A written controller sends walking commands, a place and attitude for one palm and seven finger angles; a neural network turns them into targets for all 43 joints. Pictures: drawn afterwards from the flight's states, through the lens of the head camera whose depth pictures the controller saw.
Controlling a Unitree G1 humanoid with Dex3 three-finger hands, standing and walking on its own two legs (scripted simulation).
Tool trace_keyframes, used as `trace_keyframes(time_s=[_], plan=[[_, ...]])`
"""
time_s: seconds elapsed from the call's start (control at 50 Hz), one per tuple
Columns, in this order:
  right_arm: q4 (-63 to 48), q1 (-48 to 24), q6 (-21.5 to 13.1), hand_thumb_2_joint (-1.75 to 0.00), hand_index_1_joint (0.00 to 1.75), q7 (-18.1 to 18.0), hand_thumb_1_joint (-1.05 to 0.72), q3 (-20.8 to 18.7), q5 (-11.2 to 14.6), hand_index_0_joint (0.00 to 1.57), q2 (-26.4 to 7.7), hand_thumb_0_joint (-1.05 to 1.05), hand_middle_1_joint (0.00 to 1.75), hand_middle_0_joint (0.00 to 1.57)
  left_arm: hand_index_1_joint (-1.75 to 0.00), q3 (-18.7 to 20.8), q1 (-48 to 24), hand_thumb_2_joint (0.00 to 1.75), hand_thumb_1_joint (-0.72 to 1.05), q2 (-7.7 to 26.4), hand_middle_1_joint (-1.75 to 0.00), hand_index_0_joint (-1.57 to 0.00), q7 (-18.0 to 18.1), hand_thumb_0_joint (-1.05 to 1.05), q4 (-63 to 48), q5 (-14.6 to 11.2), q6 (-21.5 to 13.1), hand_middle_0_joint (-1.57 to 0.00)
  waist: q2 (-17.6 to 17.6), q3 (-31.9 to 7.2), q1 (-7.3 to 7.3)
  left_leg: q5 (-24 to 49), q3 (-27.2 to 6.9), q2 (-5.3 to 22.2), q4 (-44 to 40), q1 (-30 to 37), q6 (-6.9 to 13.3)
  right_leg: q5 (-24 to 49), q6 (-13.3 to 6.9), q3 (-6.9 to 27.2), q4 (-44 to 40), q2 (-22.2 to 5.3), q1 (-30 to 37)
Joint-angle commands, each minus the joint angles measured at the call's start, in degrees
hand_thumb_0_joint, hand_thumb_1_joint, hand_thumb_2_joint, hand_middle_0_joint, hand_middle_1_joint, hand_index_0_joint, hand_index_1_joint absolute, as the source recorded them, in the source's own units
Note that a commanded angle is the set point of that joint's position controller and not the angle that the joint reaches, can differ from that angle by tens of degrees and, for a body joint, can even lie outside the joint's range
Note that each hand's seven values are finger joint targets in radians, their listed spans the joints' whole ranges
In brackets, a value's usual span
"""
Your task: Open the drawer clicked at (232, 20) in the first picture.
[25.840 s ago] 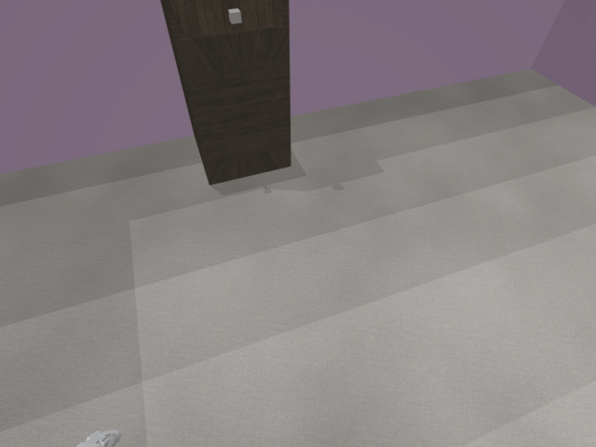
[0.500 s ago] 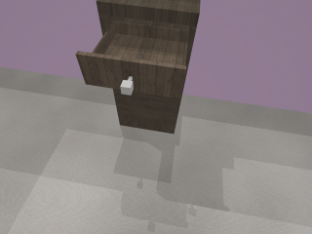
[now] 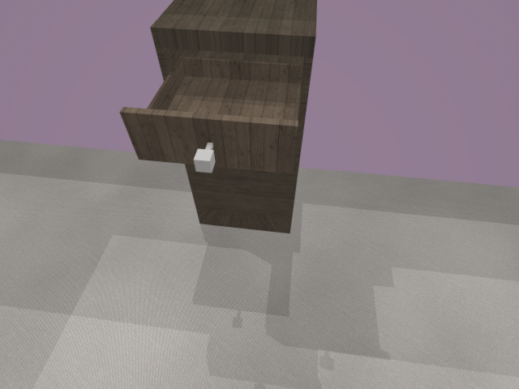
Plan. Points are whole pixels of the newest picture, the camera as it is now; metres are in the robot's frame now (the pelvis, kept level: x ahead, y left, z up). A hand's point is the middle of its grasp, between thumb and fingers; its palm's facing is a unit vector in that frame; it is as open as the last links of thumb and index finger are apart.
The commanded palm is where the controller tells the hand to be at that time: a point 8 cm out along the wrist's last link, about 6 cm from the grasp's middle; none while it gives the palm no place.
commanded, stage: let the arm hang, fingers relaxed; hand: left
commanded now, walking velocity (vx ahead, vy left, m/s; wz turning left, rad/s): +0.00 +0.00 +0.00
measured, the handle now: (206, 155) +0.58 +0.15 +0.00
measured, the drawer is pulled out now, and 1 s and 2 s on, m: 0.30 0.30 0.30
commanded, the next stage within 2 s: look to check the result in 0.12 s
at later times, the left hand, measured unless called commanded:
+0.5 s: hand out of the picture +0.09 +0.24 -0.16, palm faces -0.03 -0.94 -0.34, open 7.4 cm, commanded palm none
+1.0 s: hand out of the picture +0.13 +0.23 -0.15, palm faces -0.05 -0.94 -0.34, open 7.4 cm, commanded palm none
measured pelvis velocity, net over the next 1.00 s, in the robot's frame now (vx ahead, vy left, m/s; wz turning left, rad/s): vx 0.03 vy -0.01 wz -0.02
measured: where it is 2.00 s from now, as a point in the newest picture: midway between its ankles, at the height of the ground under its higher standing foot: outside the picture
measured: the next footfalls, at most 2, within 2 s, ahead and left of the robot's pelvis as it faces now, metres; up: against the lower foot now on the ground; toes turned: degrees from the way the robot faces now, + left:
none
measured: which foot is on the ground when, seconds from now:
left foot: down 0.00-1.00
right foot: down 0.00-1.00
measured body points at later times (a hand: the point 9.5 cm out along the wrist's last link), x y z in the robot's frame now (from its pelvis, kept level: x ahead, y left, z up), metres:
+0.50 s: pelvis +0.02 -0.01 +0.00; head +0.05 -0.01 +0.45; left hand +0.09 +0.28 -0.13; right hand +0.08 -0.30 -0.14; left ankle +0.03 +0.11 -0.75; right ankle +0.00 -0.12 -0.75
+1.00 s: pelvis +0.03 -0.01 +0.00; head +0.06 -0.01 +0.45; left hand +0.13 +0.28 -0.13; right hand +0.11 -0.31 -0.13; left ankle +0.03 +0.11 -0.74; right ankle +0.00 -0.12 -0.74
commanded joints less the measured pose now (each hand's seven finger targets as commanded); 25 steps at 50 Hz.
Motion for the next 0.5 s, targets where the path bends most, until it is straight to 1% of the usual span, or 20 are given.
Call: trace_keyframes(time_s=[0.0, 0.04, 0.06, 0.08, 0.1, 0.12, 0.14, 0.16, 0.18, 0.22, 0.24, 0.26, 0.32, 0.34, 0.36, 0.4, 0.42, 0.44, 0.48], plan=[[-2.0, 0.7, -1.3, -0.9, 0.3, -0.3, -0.9, -1.6, 0.0, 0.2, -9.2, 0.0, 0.3, 0.2, -0.3, 2.2, 0.9, 0.9, 0.9, 10.7, -0.3, -0.2, 0.4, 0.0, -1.9, 0.1, -1.2, -0.2, -0.1, -1.9, 0.1, 4.3, -5.6, 6.9, -3.8, 2.3, 0.3, 4.8, -2.6, 4.8, -4.9, -5.2, -0.6], [-2.3, -0.5, -1.3, -0.9, 0.3, -0.3, -0.9, -1.8, 0.1, 0.2, -10.1, 0.0, 0.3, 0.2, -0.3, 2.4, 0.6, 0.9, 0.9, 11.5, -0.3, -0.2, 0.4, 0.0, -2.1, 0.2, -1.4, -0.2, 0.1, -2.0, 0.28, 4.8, -5.3, 7.0, -3.5, 3.0, 0.2, 5.4, -2.6, 5.0, -5.3, -5.3, -0.7], [-2.2, -0.5, -1.3, -0.9, 0.3, -0.3, -0.9, -1.8, 0.1, 0.2, -10.1, 0.0, 0.3, 0.2, -0.3, 2.4, 0.0, 0.9, 0.9, 11.7, -0.3, -0.2, 0.4, 0.0, -2.1, 0.1, -1.4, -0.2, 0.0, -2.5, 0.09, 5.3, -5.3, 7.1, -3.7, 3.3, 0.2, 6.1, -2.6, 4.8, -5.2, -5.5, -0.1], [-2.2, -0.8, -1.3, -0.9, 0.3, -0.3, -0.9, -1.8, 0.0, 0.2, -10.5, 0.0, 0.3, 0.2, -0.3, 2.4, -0.3, 0.9, 0.9, 11.7, -0.3, -0.2, 0.3, 0.0, -2.1, 0.1, -1.4, -0.2, -0.4, -2.8, 0.06, 5.2, -5.4, 7.1, -3.7, 3.4, 0.1, 6.2, -2.6, 4.9, -5.4, -5.4, 0.1], [-2.3, -1.1, -1.3, -0.9, 0.3, -0.3, -0.9, -1.8, 0.1, 0.2, -10.8, 0.0, 0.3, 0.2, -0.3, 2.5, -0.7, 0.9, 0.9, 12.0, -0.3, -0.2, 0.3, 0.0, -2.2, 0.1, -1.4, -0.2, -0.9, -2.3, 0.06, 5.4, -5.4, 7.1, -3.9, 3.4, 0.1, 6.5, -2.6, 5.0, -5.5, -5.4, 0.0], [-2.3, -1.4, -1.4, -0.9, 0.3, -0.3, -0.9, -1.9, 0.1, 0.2, -11.3, 0.0, 0.3, 0.2, -0.3, 2.5, -0.9, 0.9, 0.9, 12.2, -0.3, -0.2, 0.3, 0.0, -2.2, 0.1, -1.4, -0.2, -0.2, -2.8, 0.03, 5.3, -5.3, 7.2, -4.0, 3.7, 0.0, 6.4, -2.6, 5.1, -5.7, -5.5, 0.3], [-2.4, -2.0, -1.3, -0.9, 0.3, -0.3, -0.9, -1.9, 0.2, 0.2, -11.6, 0.0, 0.3, 0.2, -0.3, 2.6, -0.8, 0.9, 0.9, 12.6, -0.3, -0.2, 0.3, 0.0, -2.2, 0.1, -1.5, -0.2, -1.2, -2.8, 0.23, 5.6, -5.3, 7.3, -3.8, 4.4, 0.2, 6.6, -2.7, 5.1, -6.0, -5.5, -0.1], [-2.4, -2.1, -1.3, -0.9, 0.3, -0.3, -0.9, -2.0, 0.1, 0.2, -11.9, 0.0, 0.3, 0.2, -0.3, 2.6, -1.5, 0.9, 0.9, 12.8, -0.3, -0.2, 0.3, 0.0, -2.2, 0.1, -1.5, -0.2, -0.5, -3.0, -0.05, 5.6, -5.2, 7.3, -3.9, 4.4, 0.1, 6.7, -2.6, 5.2, -6.1, -5.6, 0.2], [-2.3, -2.2, -1.4, -0.9, 0.3, -0.3, -0.9, -2.0, 0.1, 0.2, -12.2, 0.0, 0.3, 0.2, -0.3, 2.6, -1.7, 0.9, 0.9, 13.0, -0.3, -0.2, 0.3, 0.0, -2.2, 0.1, -1.5, -0.2, -0.4, -3.8, -0.03, 6.2, -5.3, 7.4, -3.9, 4.8, 0.1, 7.4, -2.7, 5.3, -5.9, -5.6, 0.8], [-2.4, -2.9, -1.4, -0.9, 0.3, -0.2, -0.9, -1.9, 0.1, 0.2, -12.9, 0.0, 0.3, 0.2, -0.3, 2.6, -2.1, 0.9, 0.9, 13.5, -0.3, -0.2, 0.2, 0.0, -2.1, 0.0, -1.5, -0.2, 0.5, -3.7, 0.03, 5.9, -5.2, 7.4, -4.2, 4.9, -0.1, 7.3, -2.7, 5.4, -6.1, -5.6, 1.0], [-2.6, -3.4, -1.4, -0.9, 0.3, -0.3, -0.9, -2.1, 0.2, 0.2, -13.3, 0.0, 0.3, 0.2, -0.3, 2.8, -1.9, 0.9, 0.9, 14.0, -0.3, -0.2, 0.2, 0.0, -2.2, 0.1, -1.7, -0.2, 0.2, -3.9, 0.17, 6.3, -5.2, 7.5, -4.0, 5.6, 0.0, 7.5, -2.8, 5.5, -6.4, -5.6, 0.9], [-2.4, -3.4, -1.4, -0.9, 0.3, -0.2, -0.9, -2.0, 0.1, 0.2, -13.6, 0.0, 0.3, 0.2, -0.3, 2.7, -2.5, 0.9, 0.9, 14.3, -0.3, -0.2, 0.2, 0.0, -2.1, 0.1, -1.6, -0.2, -0.3, -4.3, -0.1, 6.5, -5.3, 7.7, -4.2, 5.7, 0.0, 7.7, -2.7, 5.3, -6.4, -5.8, 1.3], [-2.5, -4.2, -1.4, -0.9, 0.3, -0.2, -0.9, -2.0, 0.2, 0.2, -14.7, 0.0, 0.3, 0.2, -0.3, 2.6, -3.2, 0.9, 0.9, 15.0, -0.3, -0.2, 0.1, 0.0, -2.0, 0.0, -1.6, -0.2, -0.6, -4.3, -0.06, 6.4, -5.3, 7.8, -4.7, 6.0, -0.1, 7.7, -2.6, 5.5, -6.6, -5.8, 1.4], [-2.8, -4.6, -1.4, -0.9, 0.3, -0.2, -0.9, -2.2, 0.3, 0.2, -15.2, 0.0, 0.3, 0.2, -0.3, 2.8, -3.2, 0.9, 0.9, 15.6, -0.3, -0.2, 0.1, 0.0, -2.2, 0.1, -1.8, -0.2, -1.1, -4.3, 0.12, 7.3, -5.3, 7.9, -4.4, 6.6, 0.1, 8.6, -2.7, 5.7, -6.8, -5.7, 1.3], [-2.6, -4.7, -1.4, -0.9, 0.3, -0.2, -0.9, -2.2, 0.2, 0.2, -15.5, 0.0, 0.3, 0.2, -0.3, 2.7, -3.7, 0.9, 0.9, 15.7, -0.3, -0.2, 0.1, 0.0, -2.1, 0.0, -1.7, -0.2, -0.8, -4.1, -0.13, 6.7, -5.2, 8.0, -4.6, 6.6, 0.0, 8.2, -2.6, 5.5, -7.0, -5.8, 1.3], [-2.6, -5.0, -1.3, -0.9, 0.3, -0.1, -0.9, -2.2, 0.2, 0.2, -16.0, 0.0, 0.3, 0.2, -0.3, 2.7, -4.1, 0.9, 0.9, 16.1, -0.3, -0.2, 0.0, 0.0, -2.1, 0.0, -1.6, -0.2, -1.2, -4.2, -0.18, 6.3, -5.5, 8.0, -5.0, 6.4, -0.1, 7.6, -2.6, 5.7, -7.1, -5.7, 1.6], [-2.7, -5.4, -1.4, -0.9, 0.3, -0.1, -0.9, -2.2, 0.2, 0.2, -16.4, 0.0, 0.3, 0.2, -0.3, 2.6, -4.3, 0.9, 0.9, 16.3, -0.3, -0.2, 0.0, 0.0, -2.0, 0.0, -1.6, -0.2, -0.6, -3.9, -0.07, 5.8, -5.5, 8.0, -5.2, 6.3, -0.1, 7.1, -2.6, 5.8, -7.3, -5.7, 1.6], [-2.8, -5.8, -1.4, -0.9, 0.3, -0.1, -0.9, -2.2, 0.3, 0.2, -16.6, 0.0, 0.3, 0.2, -0.3, 2.8, -4.0, 0.9, 0.9, 16.8, -0.3, -0.2, 0.0, 0.0, -2.1, 0.0, -1.8, -0.2, -1.0, -4.6, 0.13, 6.4, -5.4, 8.1, -4.9, 7.1, 0.0, 7.5, -2.6, 5.8, -7.4, -5.8, 1.6], [-2.7, -5.9, -1.4, -0.9, 0.3, -0.1, -0.9, -2.2, 0.2, 0.2, -16.9, 0.0, 0.3, 0.2, -0.3, 2.7, -4.6, 0.9, 0.9, 17.2, -0.3, -0.2, 0.0, 0.0, -2.2, 0.0, -1.7, -0.2, -0.6, -5.0, -0.12, 7.5, -5.3, 8.1, -4.8, 7.3, -0.1, 9.1, -2.6, 5.8, -7.2, -6.0, 2.1]])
